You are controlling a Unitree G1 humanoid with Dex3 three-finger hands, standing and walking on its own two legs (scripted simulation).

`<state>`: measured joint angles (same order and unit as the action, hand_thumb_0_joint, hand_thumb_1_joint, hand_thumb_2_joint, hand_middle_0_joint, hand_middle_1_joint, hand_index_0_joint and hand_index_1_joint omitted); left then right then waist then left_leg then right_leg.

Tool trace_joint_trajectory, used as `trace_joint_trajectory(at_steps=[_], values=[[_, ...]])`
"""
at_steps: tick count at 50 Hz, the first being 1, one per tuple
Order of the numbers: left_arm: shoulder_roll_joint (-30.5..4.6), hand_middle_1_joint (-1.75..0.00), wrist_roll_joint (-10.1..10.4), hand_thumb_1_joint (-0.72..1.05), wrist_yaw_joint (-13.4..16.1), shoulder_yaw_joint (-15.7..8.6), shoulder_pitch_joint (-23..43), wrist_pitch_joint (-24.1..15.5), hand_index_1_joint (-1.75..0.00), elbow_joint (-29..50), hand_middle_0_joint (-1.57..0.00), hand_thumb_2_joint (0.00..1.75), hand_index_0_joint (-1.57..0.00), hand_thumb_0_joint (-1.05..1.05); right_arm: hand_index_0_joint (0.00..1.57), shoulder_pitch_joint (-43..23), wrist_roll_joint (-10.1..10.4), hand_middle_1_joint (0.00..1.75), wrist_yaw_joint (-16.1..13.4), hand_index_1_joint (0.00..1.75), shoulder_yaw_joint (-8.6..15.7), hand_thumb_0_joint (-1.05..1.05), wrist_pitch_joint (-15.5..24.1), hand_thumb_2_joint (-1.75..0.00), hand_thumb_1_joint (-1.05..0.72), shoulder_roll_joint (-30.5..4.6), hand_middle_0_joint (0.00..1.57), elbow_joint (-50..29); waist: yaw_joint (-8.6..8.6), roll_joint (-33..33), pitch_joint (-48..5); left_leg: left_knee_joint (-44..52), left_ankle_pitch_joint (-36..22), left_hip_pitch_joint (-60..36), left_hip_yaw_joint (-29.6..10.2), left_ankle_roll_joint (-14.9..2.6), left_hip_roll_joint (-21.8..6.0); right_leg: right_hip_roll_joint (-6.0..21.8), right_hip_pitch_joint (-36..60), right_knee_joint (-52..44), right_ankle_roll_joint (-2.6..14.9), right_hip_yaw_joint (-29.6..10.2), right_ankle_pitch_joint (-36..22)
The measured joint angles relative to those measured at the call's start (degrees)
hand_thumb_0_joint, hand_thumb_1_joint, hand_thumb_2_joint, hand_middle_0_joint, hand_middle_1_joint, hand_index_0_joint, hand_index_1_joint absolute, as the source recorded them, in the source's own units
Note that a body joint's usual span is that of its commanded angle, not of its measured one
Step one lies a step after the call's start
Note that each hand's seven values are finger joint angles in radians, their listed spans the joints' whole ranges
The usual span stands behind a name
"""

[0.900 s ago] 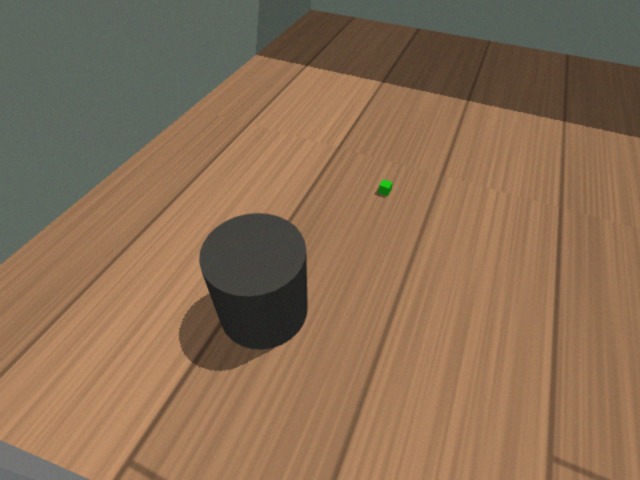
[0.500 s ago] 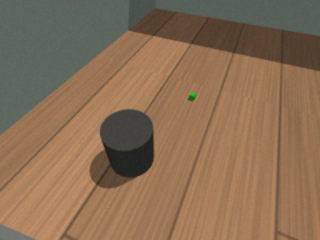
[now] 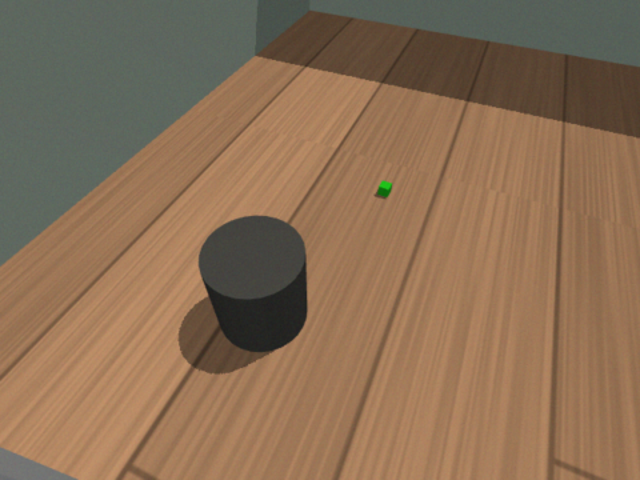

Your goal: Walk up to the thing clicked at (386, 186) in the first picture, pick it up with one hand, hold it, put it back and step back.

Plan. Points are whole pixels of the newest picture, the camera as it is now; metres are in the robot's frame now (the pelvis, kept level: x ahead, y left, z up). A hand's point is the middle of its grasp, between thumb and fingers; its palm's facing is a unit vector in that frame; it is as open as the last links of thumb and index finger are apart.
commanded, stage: stand
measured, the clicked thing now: (384, 189) +1.42 -0.30 -0.76
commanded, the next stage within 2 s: walk up in 0.22 s
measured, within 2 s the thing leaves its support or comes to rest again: neither
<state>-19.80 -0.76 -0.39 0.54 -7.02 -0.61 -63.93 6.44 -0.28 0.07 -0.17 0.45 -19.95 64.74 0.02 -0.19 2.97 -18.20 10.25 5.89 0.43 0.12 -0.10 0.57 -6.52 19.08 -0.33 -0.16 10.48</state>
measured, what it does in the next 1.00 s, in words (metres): steps on the spot, turning right: right foot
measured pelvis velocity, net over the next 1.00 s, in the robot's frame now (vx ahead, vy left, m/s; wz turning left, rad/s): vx -0.02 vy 0.05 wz -0.63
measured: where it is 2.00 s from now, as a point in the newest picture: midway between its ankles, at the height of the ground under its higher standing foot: outside the picture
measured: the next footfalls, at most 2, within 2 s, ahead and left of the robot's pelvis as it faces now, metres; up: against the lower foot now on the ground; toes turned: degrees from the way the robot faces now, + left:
right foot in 0.92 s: -0.03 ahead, -0.07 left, +0.00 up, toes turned -34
left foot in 1.30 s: +0.16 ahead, +0.06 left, +0.00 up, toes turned -43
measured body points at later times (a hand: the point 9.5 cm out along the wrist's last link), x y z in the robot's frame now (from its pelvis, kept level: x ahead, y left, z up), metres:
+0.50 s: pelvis -0.02 +0.06 -0.02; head +0.05 +0.06 +0.42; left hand +0.12 +0.35 -0.15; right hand +0.03 -0.30 -0.11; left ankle +0.00 +0.15 -0.75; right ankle +0.00 -0.12 -0.74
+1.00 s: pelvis -0.02 +0.05 -0.02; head +0.01 +0.00 +0.42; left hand +0.28 +0.20 -0.11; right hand -0.19 -0.23 -0.15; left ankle +0.01 +0.16 -0.71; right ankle -0.06 -0.05 -0.75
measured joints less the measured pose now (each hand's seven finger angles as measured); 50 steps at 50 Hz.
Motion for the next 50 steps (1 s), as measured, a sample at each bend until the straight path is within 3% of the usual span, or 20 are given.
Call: trace_joint_trajectory(at_steps=[12, 15, 19, 21, 23, 24, 28, 32, 36, 41, 45, 46, 48, 50], values=[[-0.12, -0.3, -0.31, 0.9, 0.05, -0.22, -0.15, 0.35, -0.3, 1.15, -0.2, 0.9, -0.2, 0.01, 0.21, -0.31, -0.2, 0.3, 0.32, 0.3, 0.61, 0.0, -0.41, -0.89, -0.9, -0.05, 0.2, -0.74, 0.31, 0.1, -0.45, -0.99, 0.62, 0.41, 0.66, -0.16, -0.09, -0.08, -0.62, 0.91, -0.04, -0.62, 0.32], [-0.06, -0.3, -1.25, 0.9, -0.01, -1.02, -2.67, 0.62, -0.3, 5.0, -0.2, 0.9, -0.2, 0.01, 0.21, -2.67, -0.36, 0.3, 0.94, 0.3, 2.7, 0.0, -1.24, -0.89, -0.9, -1.55, 0.2, -4.32, 1.17, 1.18, 1.06, -8.31, 5.94, 4.28, 1.8, -0.61, -0.23, -1.58, -4.82, 5.61, -0.01, -4.27, 1.42], [-0.72, -0.3, -2.3, 0.9, 0.08, -1.97, -5.38, 0.9, -0.3, 8.67, -0.21, 0.9, -0.2, 0.01, 0.21, -5.33, -0.32, 0.3, 1.24, 0.3, 4.43, 0.0, -1.36, -0.89, -0.9, -3.37, 0.2, -9.25, 2.01, 0.78, 3.17, -19.14, 17.64, 9.94, -2.41, -1.15, 3.39, -2.85, -9.72, 8.55, -0.69, -10.19, 0.89], [-1.61, -0.3, -2.49, 0.9, 0.32, -2.33, -6.25, 1.04, -0.3, 10.51, -0.21, 0.9, -0.2, 0.01, 0.21, -5.59, -0.3, 0.3, 1.31, 0.3, 4.92, 0.0, -1.32, -0.89, -0.9, -3.69, 0.2, -11.28, 1.96, -0.19, 3.9, -20.2, 17.32, 11.23, -3.76, -1.46, 3.8, -3.18, -11.52, 8.99, -1.4, -12.57, 0.26], [-2.75, -0.3, -2.02, 0.9, 0.41, -2.46, -6.52, 1.46, -0.3, 12.04, -0.21, 0.9, -0.2, 0.01, 0.21, -4.75, -0.36, 0.3, 1.14, 0.3, 5.42, 0.0, -1.08, -0.89, -0.9, -3.87, 0.2, -13.1, 1.38, -1.17, 4.12, -15.04, 12.38, 10.16, -4.34, -1.81, 3.19, -3.52, -13.68, 10.99, -2.05, -14.24, 0.7], [-3.33, -0.3, -1.53, 0.9, 0.48, -2.46, -6.0, 1.88, -0.3, 12.44, -0.21, 0.9, -0.2, 0.01, 0.21, -3.97, -0.6, 0.3, 0.88, 0.3, 5.85, 0.0, -0.85, -0.89, -0.9, -3.78, 0.2, -14.0, 0.99, -1.81, 4.61, -13.67, 6.26, 9.99, -3.59, -1.76, 3.29, -3.48, -15.12, 14.02, -1.17, -14.22, 1.53], [-4.36, -0.3, -1.18, 0.9, 0.68, -2.72, -4.95, 2.91, -0.3, 14.13, -0.2, 0.9, -0.2, 0.01, 0.21, -0.14, -0.86, 0.3, 0.46, 0.3, 6.28, 0.0, -1.28, -0.89, -0.9, -2.54, 0.2, -15.66, 0.27, -2.14, 5.69, -13.27, 6.74, 7.75, -0.6, -2.85, 1.63, -4.33, -20.54, 31.4, -0.02, -7.86, 13.84], [-5.46, -0.3, -0.64, 0.91, -0.88, -3.63, -5.54, 3.21, -0.3, 16.01, -0.2, 0.9, -0.2, 0.01, 0.21, 4.32, -0.9, 0.3, 0.18, 0.3, 5.86, 0.0, -1.29, -0.89, -0.9, -1.4, 0.2, -16.53, -0.99, -1.62, 4.13, -9.83, 5.99, 5.06, 1.83, -2.88, -0.64, -3.11, -21.6, 39.05, 0.8, -4.7, 11.09], [-6.12, -0.3, -0.23, 0.91, -1.8, -4.29, -5.53, 3.71, -0.3, 17.37, -0.2, 0.9, -0.2, 0.01, 0.21, 7.69, -0.82, 0.3, 0.36, 0.3, 5.28, 0.0, -0.51, -0.89, -0.9, -1.15, 0.2, -17.71, -2.08, -2.05, 3.6, -8.86, 6.23, 3.95, 5.38, -2.66, -1.22, -1.16, -19.59, 34.9, 0.83, -5.59, 7.46], [-5.05, -0.3, -0.54, 0.91, -2.21, -4.14, -4.21, 3.86, -0.3, 18.37, -0.2, 0.9, -0.19, 0.01, 0.21, 10.76, -1.13, 0.3, 0.89, 0.3, 5.24, 0.0, -0.26, -0.89, -0.9, -2.09, 0.2, -19.21, -3.91, -0.78, 4.08, -10.22, 7.8, 3.73, 9.48, -2.48, -2.45, 0.37, -16.28, 27.13, 0.8, -2.16, 9.94], [-4.04, -0.3, -0.88, 0.91, -2.44, -4.0, -2.97, 2.72, -0.3, 19.49, -0.2, 0.9, -0.19, 0.01, 0.21, 12.17, -1.06, 0.3, 1.26, 0.3, 5.28, 0.0, -0.91, -0.89, -0.9, -3.27, 0.2, -19.7, -5.06, 0.5, 4.4, -14.69, 10.82, 4.96, 12.34, -1.64, -3.98, -0.19, -11.4, 17.59, 1.97, 0.71, 10.25], [-3.63, -0.3, -1.01, 0.91, -2.35, -4.01, -2.65, 2.25, -0.3, 19.63, -0.2, 0.9, -0.2, 0.01, 0.21, 12.38, -0.81, 0.3, 1.29, 0.3, 5.33, 0.0, -1.16, -0.89, -0.9, -3.73, 0.2, -19.71, -5.21, 1.22, 4.58, -16.89, 12.15, 5.56, 12.8, -1.31, -4.83, -0.87, -9.99, 14.72, 2.31, 0.97, 7.21], [-2.29, -0.3, -1.28, 0.91, -1.91, -3.88, -1.9, 1.1, -0.3, 19.98, -0.2, 0.9, -0.2, 0.01, 0.21, 11.82, -0.22, 0.3, 1.04, 0.3, 5.52, 0.01, -1.95, -0.89, -0.9, -4.29, 0.2, -18.95, -5.64, 3.71, 6.13, -24.99, 14.88, 8.01, 9.74, -1.21, -6.61, -3.07, -8.9, 14.61, 2.21, 1.26, 5.8], [-1.75, -0.3, -1.08, 0.91, -1.58, -3.59, -2.41, 0.52, -0.3, 21.02, -0.2, 0.9, -0.2, 0.01, 0.21, 11.43, -0.07, 0.3, 0.79, 0.3, 4.83, 0.01, -2.7, -0.89, -0.9, -3.59, 0.2, -18.39, -4.32, 2.75, 6.11, -34.16, 19.76, 11.35, 5.8, -0.48, -4.05, -3.24, -8.79, 15.54, 2.73, -0.98, 6.47]])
